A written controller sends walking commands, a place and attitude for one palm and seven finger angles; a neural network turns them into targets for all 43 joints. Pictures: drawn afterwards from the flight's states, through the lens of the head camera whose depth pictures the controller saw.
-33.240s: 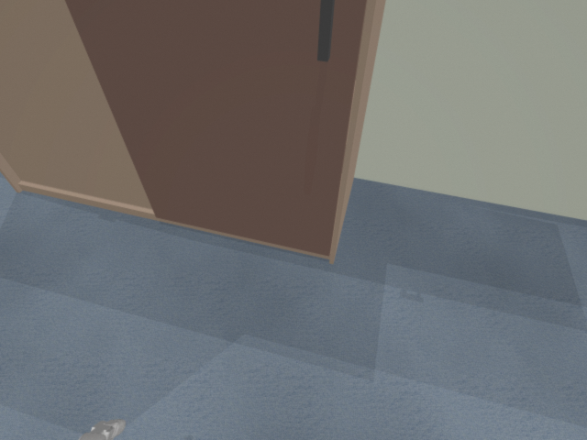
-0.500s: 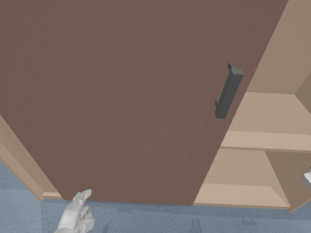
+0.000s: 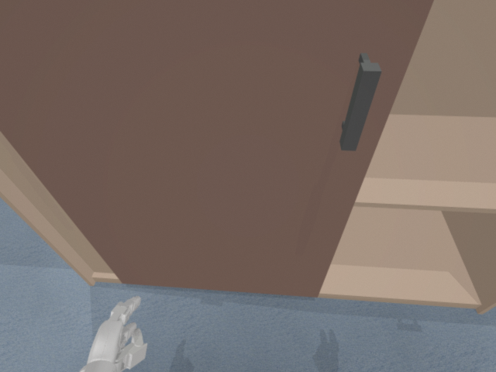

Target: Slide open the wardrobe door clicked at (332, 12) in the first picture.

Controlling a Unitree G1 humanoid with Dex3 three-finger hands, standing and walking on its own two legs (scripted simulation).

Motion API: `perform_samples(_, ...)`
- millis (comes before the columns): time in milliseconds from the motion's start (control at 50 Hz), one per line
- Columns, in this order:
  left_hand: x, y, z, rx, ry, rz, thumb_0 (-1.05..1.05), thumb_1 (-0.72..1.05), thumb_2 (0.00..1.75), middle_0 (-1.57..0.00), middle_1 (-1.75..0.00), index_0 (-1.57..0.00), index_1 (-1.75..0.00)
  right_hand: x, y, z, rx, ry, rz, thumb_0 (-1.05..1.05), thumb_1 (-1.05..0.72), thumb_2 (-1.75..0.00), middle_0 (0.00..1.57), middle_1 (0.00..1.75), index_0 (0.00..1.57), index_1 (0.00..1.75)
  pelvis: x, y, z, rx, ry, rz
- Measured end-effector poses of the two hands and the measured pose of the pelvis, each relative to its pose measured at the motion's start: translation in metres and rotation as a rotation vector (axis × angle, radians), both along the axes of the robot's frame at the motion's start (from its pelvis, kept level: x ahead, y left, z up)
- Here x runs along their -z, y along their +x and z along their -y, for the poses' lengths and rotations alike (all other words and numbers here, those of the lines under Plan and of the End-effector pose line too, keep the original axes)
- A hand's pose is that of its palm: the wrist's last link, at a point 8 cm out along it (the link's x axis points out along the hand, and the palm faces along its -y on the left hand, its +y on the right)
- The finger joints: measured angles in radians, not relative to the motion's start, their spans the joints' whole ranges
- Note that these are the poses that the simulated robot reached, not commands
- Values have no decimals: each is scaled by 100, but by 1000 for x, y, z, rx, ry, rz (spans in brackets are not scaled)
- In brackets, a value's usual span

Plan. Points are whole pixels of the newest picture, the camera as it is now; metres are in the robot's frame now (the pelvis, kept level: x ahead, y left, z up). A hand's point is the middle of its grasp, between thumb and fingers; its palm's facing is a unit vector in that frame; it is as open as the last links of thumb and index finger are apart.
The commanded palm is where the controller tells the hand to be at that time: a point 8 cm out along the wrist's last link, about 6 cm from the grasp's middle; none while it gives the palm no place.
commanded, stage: step back with the hand held close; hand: right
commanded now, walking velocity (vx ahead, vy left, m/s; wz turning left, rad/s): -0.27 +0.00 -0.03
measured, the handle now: (355, 103) +0.49 -0.17 +0.19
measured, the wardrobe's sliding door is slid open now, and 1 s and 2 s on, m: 0.63 0.63 0.63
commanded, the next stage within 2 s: stop stepping back and stand still in 0.50 s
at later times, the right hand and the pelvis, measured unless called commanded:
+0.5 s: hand out of the picture +0.14 -0.27 +0.16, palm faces +0.41 +0.78 -0.48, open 7.4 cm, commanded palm +0.07 -0.30 +0.19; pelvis -0.06 +0.00 -0.01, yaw -2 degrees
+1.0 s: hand out of the picture +0.09 -0.30 +0.16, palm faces +0.44 +0.81 -0.40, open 7.4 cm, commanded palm +0.03 -0.33 +0.19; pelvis -0.11 -0.02 +0.01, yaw -1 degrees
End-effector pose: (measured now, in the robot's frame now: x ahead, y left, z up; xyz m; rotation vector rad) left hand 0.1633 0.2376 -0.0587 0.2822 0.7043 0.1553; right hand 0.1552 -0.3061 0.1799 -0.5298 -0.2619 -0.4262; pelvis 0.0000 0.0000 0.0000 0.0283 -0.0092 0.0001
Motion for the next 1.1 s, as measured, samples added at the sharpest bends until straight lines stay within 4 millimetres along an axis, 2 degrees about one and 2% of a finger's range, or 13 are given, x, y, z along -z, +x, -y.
perform_samples(140, 1, -19, 12, 24, 21, -14, 1, 90, 90, -21, -30, -20, -30, 1, -14, 10, -7, -15, 54, 1, -89, -90, 21, 30, 22, 30, 2, -11, 7, 46, 18, 2)
perform_samples(260, 4, -20, 21, 69, 14, -24, 1, 90, 90, -21, -30, -20, -30, -9, -31, 21, 26, -69, 84, 1, -89, -90, 21, 30, 22, 30, 3, -18, 7, 53, 28, -22)
perform_samples(400, 0, -18, 24, 87, 1, 25, 1, 90, 90, -21, -30, -20, -30, 3, -38, 6, -40, -26, 45, 1, -89, -90, 20, 30, 21, 30, 3, -45, 4, 28, 18, -19)
perform_samples(480, -5, -24, 20, 80, -3, 72, 1, 90, 90, -21, -30, -20, -30, 1, -51, -3, -76, -69, 32, 1, -89, -90, 21, 30, 22, 30, 7, -59, -2, 30, 20, -10)
perform_samples(580, -6, -49, 10, 66, 22, 0, 1, 90, 90, -21, -30, -20, -30, -6, -73, -1, -66, -51, 74, 1, -89, -90, 21, 30, 22, 30, 2, -70, -1, 44, 6, -32)
perform_samples(640, -9, -70, 9, 49, 57, -60, 1, 91, 90, -21, -30, -20, -30, -5, -82, 8, -53, -25, 91, 1, -89, -90, 21, 30, 22, 30, -2, -75, 5, 46, -8, -49)
perform_samples(680, -7, -80, 9, 41, 85, -55, 1, 91, 90, -21, -30, -20, -30, 0, -86, 17, -48, -27, 96, 1, -89, -90, 21, 30, 22, 30, 4, -81, 12, 59, 13, -60)
perform_samples(780, -7, -111, 23, 1, 52, -54, 1, 91, 90, -21, -30, -20, -30, 2, -95, 36, -5, -1, 50, 1, -89, -90, 21, 30, 22, 30, -5, -96, 19, 53, 4, -33)
perform_samples(860, -10, -128, 37, 15, 6, -43, 1, 91, 90, -21, -30, -20, -30, -5, -104, 33, -9, 15, 51, 1, -89, -90, 21, 30, 21, 30, -11, -98, 22, 39, 24, -29)
perform_samples(980, -2, -133, 42, 26, -17, -43, 1, 90, 90, -21, -30, -20, -30, 3, -103, 30, -21, 36, 8, 1, -89, -90, 20, 30, 21, 30, -11, -106, 23, 19, 9, -26)
perform_samples(1100, -10, -125, 36, 11, -9, -8, 1, 90, 90, -21, -30, -20, -30, 12, -104, 27, -10, 76, -46, 1, -89, -90, 21, 30, 21, 30, -15, -104, 22, 18, -3, -23)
